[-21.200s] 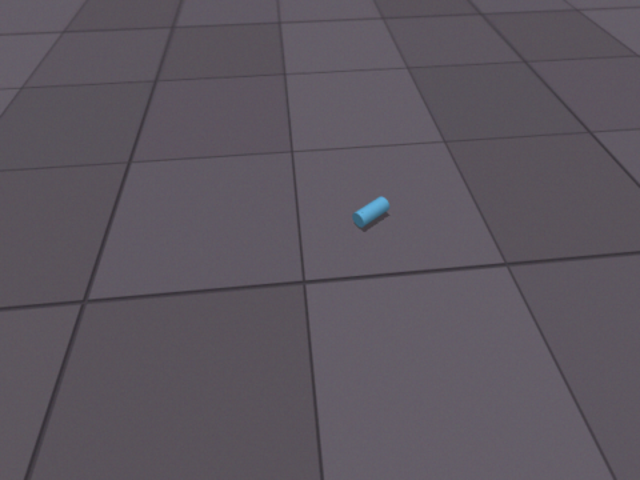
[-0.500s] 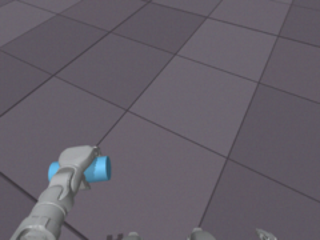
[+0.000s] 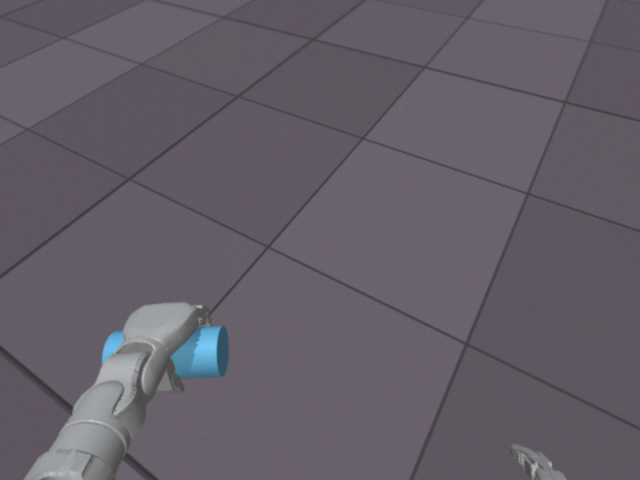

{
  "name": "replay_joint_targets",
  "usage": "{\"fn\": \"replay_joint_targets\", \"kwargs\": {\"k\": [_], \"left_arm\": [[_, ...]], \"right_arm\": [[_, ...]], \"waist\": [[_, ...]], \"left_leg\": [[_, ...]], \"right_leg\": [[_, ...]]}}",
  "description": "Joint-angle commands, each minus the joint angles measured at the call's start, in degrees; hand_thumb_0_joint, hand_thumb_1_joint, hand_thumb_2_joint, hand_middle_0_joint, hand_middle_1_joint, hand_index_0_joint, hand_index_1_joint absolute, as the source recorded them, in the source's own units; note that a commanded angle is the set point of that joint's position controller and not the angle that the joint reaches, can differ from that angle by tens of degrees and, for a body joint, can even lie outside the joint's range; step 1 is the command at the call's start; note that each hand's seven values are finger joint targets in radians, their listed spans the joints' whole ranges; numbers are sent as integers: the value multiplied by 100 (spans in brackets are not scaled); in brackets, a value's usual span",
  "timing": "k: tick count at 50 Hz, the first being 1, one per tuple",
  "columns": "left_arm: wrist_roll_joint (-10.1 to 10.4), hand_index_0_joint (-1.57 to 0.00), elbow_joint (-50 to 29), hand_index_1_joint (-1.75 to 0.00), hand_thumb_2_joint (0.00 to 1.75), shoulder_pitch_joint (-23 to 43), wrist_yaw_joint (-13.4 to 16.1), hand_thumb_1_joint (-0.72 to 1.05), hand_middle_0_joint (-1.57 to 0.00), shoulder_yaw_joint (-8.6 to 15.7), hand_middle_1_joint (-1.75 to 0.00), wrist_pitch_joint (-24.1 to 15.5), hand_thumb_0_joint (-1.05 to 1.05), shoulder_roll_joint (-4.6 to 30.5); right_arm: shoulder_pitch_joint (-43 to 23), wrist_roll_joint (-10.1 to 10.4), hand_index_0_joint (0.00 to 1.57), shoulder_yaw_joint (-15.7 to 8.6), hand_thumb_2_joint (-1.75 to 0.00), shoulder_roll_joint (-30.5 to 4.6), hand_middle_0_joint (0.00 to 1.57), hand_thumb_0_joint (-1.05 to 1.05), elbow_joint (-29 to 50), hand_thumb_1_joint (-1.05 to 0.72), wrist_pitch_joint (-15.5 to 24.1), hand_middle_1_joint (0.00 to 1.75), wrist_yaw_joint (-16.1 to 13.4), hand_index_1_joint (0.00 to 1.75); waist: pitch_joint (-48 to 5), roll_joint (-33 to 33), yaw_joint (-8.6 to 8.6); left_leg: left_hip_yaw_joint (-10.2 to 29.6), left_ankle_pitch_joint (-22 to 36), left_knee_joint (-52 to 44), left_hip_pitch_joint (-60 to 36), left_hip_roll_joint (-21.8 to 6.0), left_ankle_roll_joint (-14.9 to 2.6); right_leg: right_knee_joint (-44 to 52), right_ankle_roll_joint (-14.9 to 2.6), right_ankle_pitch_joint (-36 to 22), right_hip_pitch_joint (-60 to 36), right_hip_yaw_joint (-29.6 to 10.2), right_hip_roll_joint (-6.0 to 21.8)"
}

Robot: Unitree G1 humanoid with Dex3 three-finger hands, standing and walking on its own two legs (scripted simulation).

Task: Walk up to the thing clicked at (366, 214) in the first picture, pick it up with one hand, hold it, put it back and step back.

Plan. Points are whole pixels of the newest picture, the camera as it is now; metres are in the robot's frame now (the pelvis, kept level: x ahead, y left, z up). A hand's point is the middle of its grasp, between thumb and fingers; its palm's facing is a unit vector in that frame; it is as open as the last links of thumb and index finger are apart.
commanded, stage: hold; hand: left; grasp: from above
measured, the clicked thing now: (169, 353) +0.32 +0.24 -0.06
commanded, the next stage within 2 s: crouch in 1.48 s
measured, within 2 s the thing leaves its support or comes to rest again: neither
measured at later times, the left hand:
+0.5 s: hand (173, 369) +0.28 +0.21 -0.03, palm faces -0.46 -0.04 -0.89, open 9.8 cm
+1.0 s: hand (169, 363) +0.28 +0.21 -0.01, palm faces -0.45 -0.04 -0.89, open 9.8 cm
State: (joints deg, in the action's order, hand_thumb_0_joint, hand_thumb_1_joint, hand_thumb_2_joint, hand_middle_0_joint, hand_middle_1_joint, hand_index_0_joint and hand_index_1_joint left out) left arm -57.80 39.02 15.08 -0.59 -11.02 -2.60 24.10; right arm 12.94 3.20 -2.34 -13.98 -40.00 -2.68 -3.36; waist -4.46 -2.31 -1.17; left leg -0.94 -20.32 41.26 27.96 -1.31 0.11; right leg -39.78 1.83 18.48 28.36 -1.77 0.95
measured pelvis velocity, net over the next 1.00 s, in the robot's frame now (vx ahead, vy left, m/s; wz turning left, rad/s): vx -0.01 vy -0.01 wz -0.01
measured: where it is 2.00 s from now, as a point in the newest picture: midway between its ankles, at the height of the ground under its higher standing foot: outside the picture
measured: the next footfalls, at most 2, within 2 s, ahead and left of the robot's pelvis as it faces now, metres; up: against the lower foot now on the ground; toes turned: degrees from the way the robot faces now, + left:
none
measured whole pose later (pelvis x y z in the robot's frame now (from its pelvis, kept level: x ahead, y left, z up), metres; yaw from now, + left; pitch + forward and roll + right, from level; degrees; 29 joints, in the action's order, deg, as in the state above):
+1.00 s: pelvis -0.01 -0.01 +0.02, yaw +0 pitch +2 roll +0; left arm -56.3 30.7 11.7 -5.1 -11.4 -2.3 24.2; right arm 10.2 4.0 -1.1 -14.0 -39.0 -2.7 -4.6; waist -1.3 -3.0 0.5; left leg -1.5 -15.2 31.8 18.4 -1.0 0.5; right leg -32.5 1.4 14.3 20.0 -2.3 1.2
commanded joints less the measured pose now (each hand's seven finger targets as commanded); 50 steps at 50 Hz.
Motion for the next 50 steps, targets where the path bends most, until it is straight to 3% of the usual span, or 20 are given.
{"fn": "replay_joint_targets", "kwargs": {"k": [1,9,12,14,17,22,31,36,45,48,49,50], "left_arm": [[73,-95,-1170,-71,76,1663,149,61,-92,601,-75,-30,0,1211],[63,-97,-1512,-74,78,1694,71,63,-93,595,-77,-12,0,1205],[113,-98,-1531,-75,77,1593,56,65,-94,658,-80,-21,0,1220],[61,-97,-1431,-75,77,1517,39,64,-93,625,-79,-3,0,1198],[86,-98,-1581,-76,78,1505,-10,65,-93,636,-80,-20,0,1229],[118,-98,-1642,-75,77,1502,-5,64,-93,624,-80,-25,0,1179],[111,-97,-1882,-78,75,1466,-65,65,-92,664,-84,13,0,1254],[163,-97,-1898,-80,77,1442,-131,65,-92,644,-85,5,0,1223],[151,-94,-1952,-81,79,1626,-162,60,-89,630,-86,34,0,1257],[200,-94,-1888,-81,80,1452,-225,60,-89,531,-86,35,0,1137],[193,-94,-1838,-81,81,1363,-217,61,-90,680,-85,37,0,1266],[190,-94,-1839,-80,80,1321,-237,60,-89,617,-85,39,0,1200]], "right_arm": [[-232,13,20,-265,-90,-830,20,0,715,-89,189,30,-50,30],[-381,15,20,-227,-90,-807,20,0,816,-90,179,30,-60,30],[-465,20,20,-202,-90,-791,20,0,837,-90,192,30,-67,30],[-494,21,20,-195,-90,-790,20,0,856,-90,195,30,-80,30],[-514,27,20,-210,-90,-793,20,0,861,-90,202,30,-89,30],[-591,35,20,-180,-90,-780,20,0,875,-90,222,30,-114,30],[-730,53,20,-144,-90,-748,20,0,905,-90,229,30,-130,30],[-814,66,20,-124,-90,-734,20,0,945,-91,240,30,-149,30],[-779,75,20,-110,-90,-744,20,0,888,-90,245,30,-161,30],[-816,93,20,-115,-90,-735,20,0,918,-91,243,30,-155,30],[-818,84,20,-117,-90,-736,20,0,921,-90,234,30,-164,30],[-834,86,20,-104,-90,-727,20,0,938,-91,234,30,-159,30]], "waist": [[-1478,-6,21],[-1440,35,56],[-1311,79,103],[-1202,71,45],[-1349,103,99],[-1199,192,54],[-1135,85,165],[-983,95,131],[-1080,47,150],[-1038,183,145],[-1019,136,206],[-989,174,187]], "left_leg": [[39,1737,-608,-1024,160,-14],[-25,1574,-713,-1065,211,-51],[0,1301,-800,-1015,214,-49],[-10,1180,-828,-1015,210,-57],[-36,1355,-832,-1114,221,-72],[-28,1208,-925,-1176,214,-74],[-93,1058,-1121,-1294,256,-77],[-91,908,-1229,-1324,250,-83],[-67,1346,-1351,-1593,198,-60],[-68,1425,-1386,-1644,197,-69],[-76,1437,-1390,-1613,216,-73],[-86,1438,-1388,-1617,225,-80]], "right_leg": [[486,-255,-1316,-642,166,-331],[623,-224,-1247,-757,102,-287],[711,-220,-951,-774,108,-288],[748,-224,-846,-657,90,-286],[756,-212,-1012,-805,101,-270],[871,-201,-862,-772,96,-275],[1072,-202,-696,-964,76,-239],[1189,-200,-539,-920,73,-239],[1197,-224,-957,-1120,124,-279],[1247,-217,-1010,-1201,138,-277],[1279,-213,-1023,-1224,136,-259],[1296,-205,-1034,-1229,127,-251]]}}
